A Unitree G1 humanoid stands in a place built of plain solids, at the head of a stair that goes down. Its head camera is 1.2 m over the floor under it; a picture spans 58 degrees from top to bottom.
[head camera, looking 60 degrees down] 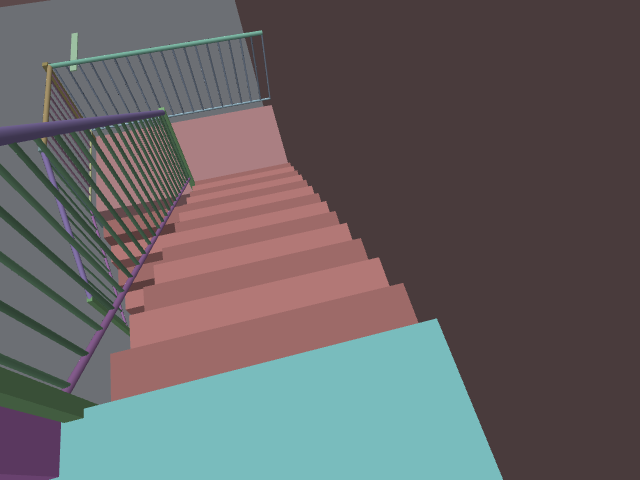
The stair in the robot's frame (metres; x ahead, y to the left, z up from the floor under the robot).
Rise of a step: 0.18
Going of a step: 0.20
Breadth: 0.99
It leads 14 degrees to the left of straight ahead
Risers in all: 14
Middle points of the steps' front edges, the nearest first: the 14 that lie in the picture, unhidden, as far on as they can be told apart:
0.31 0.14 0.00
0.50 0.19 -0.18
0.69 0.24 -0.35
0.89 0.29 -0.53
1.08 0.34 -0.71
1.28 0.39 -0.88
1.47 0.44 -1.06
1.66 0.49 -1.23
1.86 0.54 -1.41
2.05 0.59 -1.59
2.24 0.64 -1.76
2.44 0.69 -1.94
2.63 0.74 -2.12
2.82 0.79 -2.29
